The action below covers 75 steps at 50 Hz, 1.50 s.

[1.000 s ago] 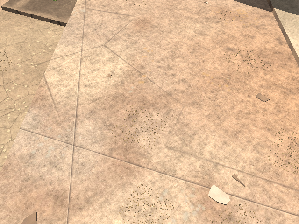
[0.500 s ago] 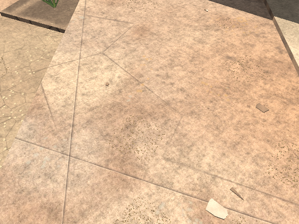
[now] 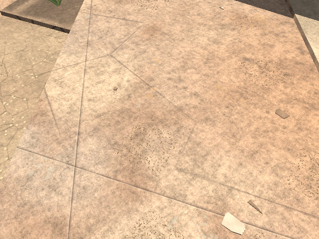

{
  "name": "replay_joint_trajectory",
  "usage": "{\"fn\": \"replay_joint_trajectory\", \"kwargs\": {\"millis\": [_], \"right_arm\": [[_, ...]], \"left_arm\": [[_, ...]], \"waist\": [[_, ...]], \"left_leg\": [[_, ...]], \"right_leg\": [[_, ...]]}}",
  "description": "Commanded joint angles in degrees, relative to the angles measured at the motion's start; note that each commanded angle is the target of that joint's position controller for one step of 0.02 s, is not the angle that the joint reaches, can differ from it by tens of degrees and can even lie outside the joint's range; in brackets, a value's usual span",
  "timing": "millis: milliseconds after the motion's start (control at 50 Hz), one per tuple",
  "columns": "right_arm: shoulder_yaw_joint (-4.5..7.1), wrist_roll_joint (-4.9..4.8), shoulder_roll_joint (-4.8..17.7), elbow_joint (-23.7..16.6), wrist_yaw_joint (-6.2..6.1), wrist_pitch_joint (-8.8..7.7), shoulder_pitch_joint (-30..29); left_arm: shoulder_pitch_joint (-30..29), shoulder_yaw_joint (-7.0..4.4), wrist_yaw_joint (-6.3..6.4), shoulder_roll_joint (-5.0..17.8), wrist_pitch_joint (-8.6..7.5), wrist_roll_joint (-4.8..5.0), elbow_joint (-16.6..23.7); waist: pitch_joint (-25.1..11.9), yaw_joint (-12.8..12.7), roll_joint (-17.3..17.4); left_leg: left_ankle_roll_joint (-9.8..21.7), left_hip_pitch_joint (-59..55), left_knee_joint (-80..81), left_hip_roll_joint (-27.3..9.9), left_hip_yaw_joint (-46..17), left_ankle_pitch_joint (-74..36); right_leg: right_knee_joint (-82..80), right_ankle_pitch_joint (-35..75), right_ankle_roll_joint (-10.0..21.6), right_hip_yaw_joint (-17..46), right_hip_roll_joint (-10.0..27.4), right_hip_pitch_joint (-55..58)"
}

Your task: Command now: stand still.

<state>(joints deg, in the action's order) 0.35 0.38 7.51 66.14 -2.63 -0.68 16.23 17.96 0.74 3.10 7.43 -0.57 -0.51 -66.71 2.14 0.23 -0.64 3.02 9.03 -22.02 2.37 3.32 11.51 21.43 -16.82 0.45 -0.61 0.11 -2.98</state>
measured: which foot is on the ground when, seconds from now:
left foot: down 0.00-0.32, up 0.34-0.70, down 0.72-1.00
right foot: down 0.00-0.72, up 0.74-1.00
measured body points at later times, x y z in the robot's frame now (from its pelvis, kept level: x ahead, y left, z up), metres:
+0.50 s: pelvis +0.10 -0.03 +0.00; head +0.11 -0.04 +0.45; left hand +0.00 +0.19 -0.14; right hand +0.15 -0.27 -0.16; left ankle +0.12 +0.08 -0.68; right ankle -0.01 -0.11 -0.74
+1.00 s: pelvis +0.37 +0.00 +0.00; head +0.39 +0.00 +0.45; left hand +0.47 +0.23 -0.14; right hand +0.32 -0.24 -0.15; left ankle +0.34 +0.06 -0.74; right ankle +0.45 -0.15 -0.67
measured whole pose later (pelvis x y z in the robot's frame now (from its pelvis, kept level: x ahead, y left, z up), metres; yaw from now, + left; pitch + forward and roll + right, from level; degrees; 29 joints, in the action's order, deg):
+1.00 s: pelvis +0.37 +0.00 +0.00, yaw -4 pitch -1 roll +1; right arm 2.5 1.1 10.6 61.4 -0.3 -6.1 22.8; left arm 11.3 -3.1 -1.7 11.1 -2.3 -1.7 -54.7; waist 2.2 0.6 -1.9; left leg 5.7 3.0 -14.7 4.7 9.2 11.8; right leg 58.6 -8.1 4.2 1.1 5.1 -36.3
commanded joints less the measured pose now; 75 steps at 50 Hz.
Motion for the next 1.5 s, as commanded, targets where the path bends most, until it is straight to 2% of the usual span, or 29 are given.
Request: {"fn": "replay_joint_trajectory", "kwargs": {"millis": [20, 80, 140, 220, 280, 320, 340, 360, 380, 420, 600, 680, 700, 720, 740, 760, 800, 860, 960, 1120, 1180, 1240, 1260, 1280, 1300, 1320, 1360, 1420, 1500], "right_arm": [[0.51, 0.0, 4.06, -0.12, -0.09, -0.09, 4.16], [1.27, 0.04, 5.49, -0.13, 0.17, 0.51, 4.84], [2.02, 0.12, 6.08, -1.04, 0.84, 0.86, 6.68], [3.55, 0.59, 9.02, -0.16, 1.34, -0.05, 13.54], [3.99, 0.29, 9.64, -2.05, 1.65, -0.47, 8.45], [3.7, -0.52, 7.85, -5.51, 1.93, -0.95, -0.94], [2.69, -0.82, 4.49, -8.63, 2.24, -1.81, -6.4], [2.46, 0.64, 4.23, -10.94, 2.6, -2.63, -7.88], [3.16, 2.12, 7.3, -10.52, 2.87, -2.96, -8.23], [3.0, 1.43, 5.43, -8.86, 3.81, -3.45, -4.18], [1.8, 0.75, 3.69, -16.28, 4.68, -1.94, -18.4], [3.77, 0.4, 8.75, -13.13, 3.19, -2.49, -5.2], [4.64, 0.67, 10.1, -10.24, 2.73, -2.9, 3.39], [5.91, 2.1, 14.29, -8.5, 2.24, -3.21, 11.28], [6.68, 3.21, 18.73, -8.89, 2.66, -3.14, 12.73], [6.53, 0.66, 17.05, -9.16, 3.24, -2.72, 8.15], [4.53, 0.28, 10.25, -10.59, 3.48, -3.62, -1.72], [2.94, 0.69, 6.14, -8.66, 2.71, -5.14, -0.23], [2.9, 0.73, 8.33, -7.33, 2.2, -6.38, 5.76], [2.28, 0.43, 8.92, -6.27, 1.12, -6.56, 12.66], [2.61, 0.66, 10.72, -6.05, 0.26, -5.94, 12.68], [3.43, 0.98, 13.1, -7.17, 0.0, -4.58, 10.7], [3.59, 0.69, 13.43, -8.53, 0.45, -4.44, 9.09], [2.68, -0.37, 8.04, -11.97, 1.56, -4.7, 11.46], [3.16, -0.44, 10.01, -14.86, 2.22, -5.31, 7.0], [3.28, -0.06, 10.91, -17.0, 2.6, -6.05, 0.29], [3.23, 0.18, 10.49, -16.84, 2.56, -6.38, 0.48], [3.21, 2.13, 9.2, -17.0, 2.33, -2.84, 3.2], [2.74, 1.64, 7.99, -17.45, 2.8, -1.49, 1.34]], "left_arm": [[4.99, -0.41, 0.09, 3.68, -0.1, -0.03, -0.09], [6.37, -0.98, -0.14, 4.41, 0.13, -0.5, -0.16], [5.9, -1.17, -0.84, 3.96, 0.07, -0.87, 1.92], [2.14, -1.02, -2.09, 2.23, -2.06, -1.66, 5.52], [4.45, -1.46, -3.04, 2.22, -3.33, -1.14, 6.17], [15.37, -1.89, -2.74, 2.08, -3.87, -0.6, 2.66], [22.47, -3.18, -1.99, 6.7, -4.22, -0.7, 1.26], [26.14, -4.74, -1.84, 11.61, -3.85, -0.49, -0.07], [22.74, -4.34, -1.62, 9.17, -3.53, -0.94, 0.78], [16.91, -3.73, -1.72, 7.27, -3.96, -1.06, 3.0], [15.37, -2.39, -1.77, 7.31, -5.81, -0.6, 3.04], [13.36, -2.98, -1.6, 10.51, -6.11, -0.47, 3.16], [12.26, -3.13, -1.66, 11.12, -5.84, -0.23, 3.44], [12.76, -2.68, -2.06, 9.24, -5.66, -0.13, 4.6], [19.25, -1.59, -2.77, 1.63, -5.28, 1.46, 5.84], [13.58, -3.23, -2.87, 7.7, -5.0, 0.4, 6.61], [5.33, -3.63, -3.2, 7.89, -5.29, -0.32, 9.55], [8.16, -3.6, -3.97, 4.3, -3.28, -1.44, 8.49], [-2.31, -4.02, -4.97, 5.05, -1.37, -1.32, 12.67], [-18.79, -2.9, -6.02, 4.05, -2.12, -0.84, 19.24], [-17.06, -3.58, -5.73, 5.33, -2.22, -1.22, 19.61], [-3.15, -5.51, -5.16, 8.77, -2.5, -1.66, 15.73], [4.45, -6.89, -4.74, 11.69, -2.69, -2.42, 13.68], [7.52, -8.74, -4.08, 18.25, -2.5, -3.05, 14.04], [7.36, -8.87, -4.27, 19.14, -1.6, -1.43, 14.53], [3.57, -8.47, -3.9, 18.05, -1.24, -0.6, 14.51], [-2.23, -7.16, -3.65, 13.0, -1.66, -0.18, 15.2], [-3.32, -6.38, -3.24, 12.24, -3.36, 0.72, 15.77], [0.46, -5.7, -3.22, 12.2, -3.85, 0.16, 14.35]], "waist": [[2.55, 0.06, 0.27], [2.84, 0.09, 0.79], [9.62, 0.79, 1.73], [7.14, 3.15, 7.75], [7.0, -0.52, 6.38], [7.49, -6.76, 1.99], [6.38, -10.07, -8.7], [8.42, -10.2, -15.88], [10.35, -7.65, -6.67], [8.22, -3.38, -2.1], [8.04, -1.97, -6.5], [-0.82, 4.92, -6.31], [-5.05, 8.79, -5.46], [-10.23, 10.94, -1.14], [-17.1, 6.19, 11.74], [-14.34, 6.24, 4.82], [-0.84, 2.23, 1.01], [0.65, -2.25, 1.6], [4.32, -1.55, 3.03], [5.32, 2.47, 3.6], [2.83, 0.67, 5.13], [-5.2, -5.54, 7.19], [-8.88, -9.66, 5.06], [-15.62, -7.63, -6.9], [-19.24, -7.14, -5.95], [-9.84, -6.14, -0.99], [-1.74, -1.24, 3.98], [-1.06, 2.46, 2.48], [-2.54, 1.86, -2.1]], "left_leg": [[0.57, -2.36, 3.12, -7.55, -7.43, -11.66], [2.09, -0.35, 2.34, -4.98, -6.88, 10.81], [5.35, 5.62, 3.18, -6.93, -12.18, 30.99], [11.65, -2.02, 12.05, -17.3, -29.0, 34.36], [11.19, 7.49, 12.75, -17.35, -27.33, 31.49], [6.37, 23.06, 3.68, -10.03, -15.81, 25.33], [2.82, 32.8, -11.87, -2.21, -5.15, 19.57], [1.72, 39.89, -24.42, 0.12, 1.77, 17.31], [2.01, 41.32, -31.62, -2.95, -1.0, 15.87], [1.75, 38.72, -36.03, -4.93, -2.38, 9.7], [1.12, 23.83, -16.89, -1.92, 5.15, -3.98], [5.67, 4.36, -11.6, 2.5, 5.74, -3.42], [6.68, -6.16, -7.6, 1.79, 4.67, -5.19], [8.59, -18.19, -5.69, -8.43, -6.6, 5.04], [16.83, -28.84, 1.47, -26.49, -37.71, 11.26], [16.86, -22.63, 8.75, -24.66, -44.15, 18.51], [13.26, -6.69, 12.0, -20.75, -28.44, 12.06], [9.63, 2.57, 13.92, -16.07, -15.09, -1.29], [7.72, 1.01, 17.27, -14.65, -5.38, -7.19], [4.56, -9.64, 13.97, -14.53, 5.53, -27.39], [3.69, -16.14, 5.88, -16.0, 8.24, -48.76], [3.45, -15.36, -16.66, -16.87, 9.92, -58.0], [2.3, -6.31, -31.03, -15.9, 10.54, -46.1], [-0.27, 15.83, -53.68, -8.47, 10.24, -2.94], [-1.13, 29.11, -64.85, 0.2, -0.8, 18.7], [-0.44, 35.57, -62.62, -4.67, -5.21, 11.88], [-0.95, 30.12, -52.34, -8.34, -4.93, 5.74], [-4.17, 21.83, -45.52, -8.69, -4.02, 6.79], [-4.34, 21.17, -35.09, -7.17, -0.55, -1.55]], "right_leg": [[-3.6, 10.59, 1.78, 4.33, 5.43, -5.73], [-1.73, -7.46, 3.48, 2.91, 2.63, -7.55], [1.78, -22.53, 5.94, 4.7, 2.04, -16.14], [14.08, -9.83, 5.24, -1.82, -0.87, -22.68], [11.4, -8.11, 6.14, -1.54, 0.16, -12.83], [-0.03, -6.16, 7.26, 1.65, 0.62, 6.25], [-10.11, -16.9, 9.77, 18.12, 10.54, 13.92], [-15.55, -16.98, 13.58, 32.08, 20.66, 16.27], [-13.93, -11.78, 14.0, 30.03, 20.83, 13.82], [-13.89, -1.41, 11.93, 21.79, 16.9, 11.73], [-13.21, 35.04, 9.31, 3.63, 9.86, 0.56], [4.82, 61.29, 7.3, 0.81, 11.02, 4.08], [15.87, 56.67, 6.4, -0.26, 9.63, 0.64], [31.81, 37.75, 5.95, -1.62, 6.86, -9.49], [55.36, -10.82, 4.11, -2.32, -3.41, -26.53], [59.88, -8.49, 5.4, 4.7, -2.18, -31.21], [54.42, 0.53, 6.03, 3.61, 3.14, -32.11], [47.47, 1.18, 4.78, 3.62, 5.16, -24.36], [39.33, 9.35, 3.64, 2.39, 5.98, -33.68], [15.97, 18.86, 4.8, -6.03, 2.68, -33.07], [13.27, 12.09, 7.52, -8.8, -1.03, -28.72], [9.72, 5.5, 11.77, -9.39, -6.04, -13.14], [5.66, 5.18, 14.22, -4.03, -3.4, -0.89], [6.48, 6.91, 21.99, 21.16, 14.52, 18.23], [-3.36, 5.89, 26.76, 43.97, 20.72, 22.75], [-5.65, 5.34, 23.73, 34.17, 18.42, 16.21], [-8.17, 16.48, 18.43, 22.91, 13.69, 1.76], [-6.35, 43.14, 16.23, 13.03, 8.53, -7.1], [-5.43, 57.66, 11.03, 4.45, 5.1, -6.35]]}}
Next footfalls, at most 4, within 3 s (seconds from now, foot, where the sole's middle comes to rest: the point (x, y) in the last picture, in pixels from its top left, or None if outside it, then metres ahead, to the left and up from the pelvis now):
0.72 left None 0.38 0.06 -0.78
1.26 right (193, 204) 0.67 -0.12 -0.78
1.74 left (177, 159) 0.92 -0.06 -0.78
2.32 right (214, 170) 0.85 -0.24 -0.78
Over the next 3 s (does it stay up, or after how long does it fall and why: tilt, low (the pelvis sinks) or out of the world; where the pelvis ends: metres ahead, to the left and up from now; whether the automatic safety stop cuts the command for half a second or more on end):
stays up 0.79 -0.14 0.00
